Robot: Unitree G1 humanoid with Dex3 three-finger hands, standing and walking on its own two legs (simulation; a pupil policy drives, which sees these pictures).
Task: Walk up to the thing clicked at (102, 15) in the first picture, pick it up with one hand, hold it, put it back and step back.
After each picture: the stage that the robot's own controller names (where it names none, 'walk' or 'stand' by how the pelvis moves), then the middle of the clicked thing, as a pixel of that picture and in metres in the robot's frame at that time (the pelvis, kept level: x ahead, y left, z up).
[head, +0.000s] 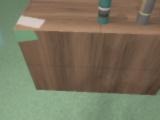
stand; (105, 3) +0.93 -0.10 +0.03
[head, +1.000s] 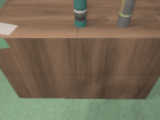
rise first; (80, 4) +0.83 +0.08 +0.06
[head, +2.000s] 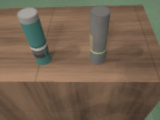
stand; (36, 39) +0.54 +0.23 +0.05
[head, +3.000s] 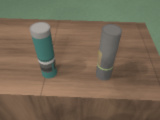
stand; (45, 53) +0.50 +0.18 +0.03
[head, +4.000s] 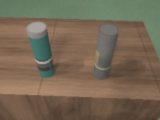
stand; (42, 52) +0.50 +0.19 +0.03
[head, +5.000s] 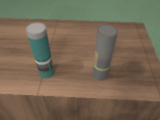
stand; (42, 53) +0.50 +0.20 +0.03
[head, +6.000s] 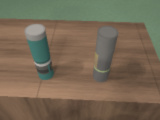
stand; (41, 55) +0.49 +0.20 +0.03
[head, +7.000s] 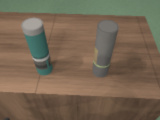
rise first; (39, 50) +0.49 +0.21 +0.03
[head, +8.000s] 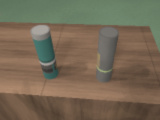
go down; (46, 54) +0.51 +0.21 +0.03
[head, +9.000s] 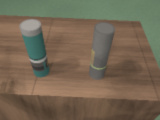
go down; (36, 51) +0.50 +0.20 +0.04
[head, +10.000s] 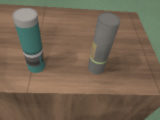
go down; (31, 44) +0.49 +0.19 +0.07
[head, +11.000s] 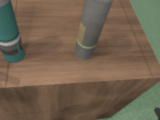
close in; (5, 29) +0.48 +0.21 +0.10
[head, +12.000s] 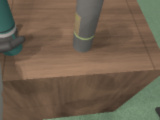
close; (0, 21) +0.50 +0.21 +0.11
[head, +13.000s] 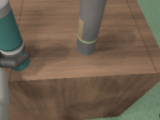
lift; (8, 39) +0.45 +0.20 +0.11
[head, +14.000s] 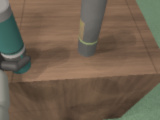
lift; (10, 42) +0.45 +0.20 +0.11
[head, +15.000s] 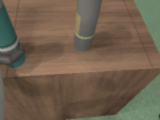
lift; (2, 35) +0.46 +0.21 +0.12
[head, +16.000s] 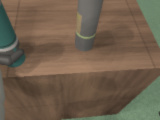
lift; (1, 35) +0.46 +0.21 +0.12
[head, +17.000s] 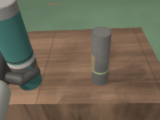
lift; (17, 50) +0.32 +0.18 +0.25
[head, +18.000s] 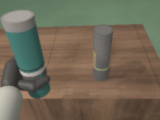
hold; (30, 59) +0.33 +0.16 +0.20
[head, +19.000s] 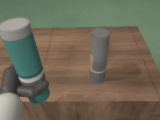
hold; (28, 66) +0.33 +0.17 +0.18
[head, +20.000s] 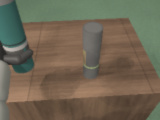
crouch; (12, 35) +0.42 +0.21 +0.20
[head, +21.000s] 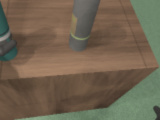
lower; out of the picture +0.50 +0.22 +0.09
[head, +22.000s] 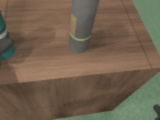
lower; out of the picture +0.50 +0.22 +0.11
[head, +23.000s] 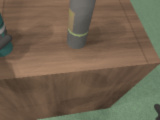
lower; out of the picture +0.51 +0.22 +0.12
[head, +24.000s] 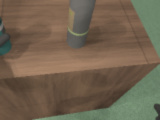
lower; out of the picture +0.51 +0.23 +0.12
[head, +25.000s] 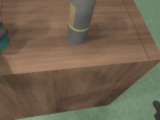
loosen; out of the picture +0.52 +0.23 +0.12
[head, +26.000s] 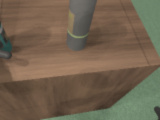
withdraw; out of the picture +0.50 +0.22 +0.12
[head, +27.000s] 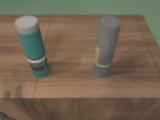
sink last; (35, 50) +0.47 +0.21 +0.07
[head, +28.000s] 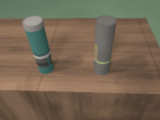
stand; (40, 47) +0.51 +0.22 +0.07
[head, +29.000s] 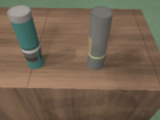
stand; (29, 41) +0.50 +0.23 +0.09
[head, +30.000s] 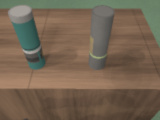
stand; (30, 41) +0.50 +0.23 +0.09
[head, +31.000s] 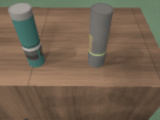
stand; (29, 39) +0.51 +0.23 +0.09
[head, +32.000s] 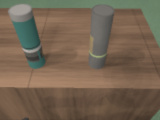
stand; (30, 40) +0.50 +0.23 +0.10
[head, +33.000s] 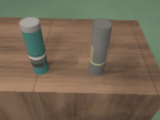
stand; (36, 48) +0.51 +0.22 +0.05
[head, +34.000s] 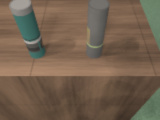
walk; (30, 32) +0.55 +0.23 +0.05
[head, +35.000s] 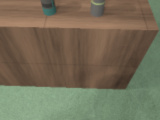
walk; out of the picture +0.80 +0.23 +0.06
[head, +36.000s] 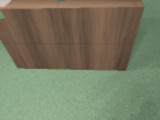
stand; out of the picture +1.11 +0.25 +0.05
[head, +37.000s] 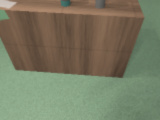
stand; out of the picture +1.14 +0.19 +0.04
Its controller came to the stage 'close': yes
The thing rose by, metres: 0.22
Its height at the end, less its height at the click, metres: +0.00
